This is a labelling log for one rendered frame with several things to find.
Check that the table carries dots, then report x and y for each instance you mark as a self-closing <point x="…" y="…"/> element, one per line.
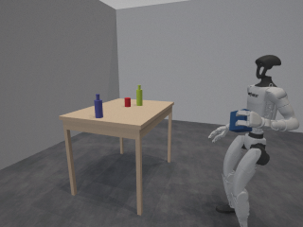
<point x="119" y="121"/>

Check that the left robot upper arm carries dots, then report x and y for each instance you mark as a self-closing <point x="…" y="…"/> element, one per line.
<point x="280" y="98"/>

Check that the right robot thigh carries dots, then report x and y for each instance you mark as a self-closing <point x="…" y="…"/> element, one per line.
<point x="232" y="157"/>

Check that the left robot thigh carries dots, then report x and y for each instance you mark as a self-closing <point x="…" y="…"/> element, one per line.
<point x="246" y="169"/>

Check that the right robot upper arm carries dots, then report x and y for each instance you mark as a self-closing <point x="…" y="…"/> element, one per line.
<point x="248" y="88"/>

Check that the left robot forearm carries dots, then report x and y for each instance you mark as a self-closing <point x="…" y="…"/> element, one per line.
<point x="279" y="125"/>

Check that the robot thigh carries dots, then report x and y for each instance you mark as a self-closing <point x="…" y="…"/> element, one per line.
<point x="232" y="157"/>
<point x="246" y="169"/>

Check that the sponge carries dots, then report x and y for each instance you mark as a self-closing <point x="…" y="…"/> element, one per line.
<point x="234" y="119"/>

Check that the left robot hand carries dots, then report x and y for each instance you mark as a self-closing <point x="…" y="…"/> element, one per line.
<point x="253" y="119"/>

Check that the right robot hand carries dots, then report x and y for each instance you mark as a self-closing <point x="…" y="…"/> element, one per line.
<point x="222" y="132"/>

